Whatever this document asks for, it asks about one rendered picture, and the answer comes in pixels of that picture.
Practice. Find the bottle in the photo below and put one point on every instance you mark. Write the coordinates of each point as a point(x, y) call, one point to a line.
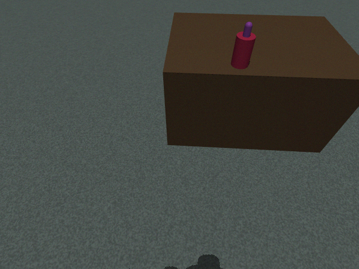
point(243, 47)

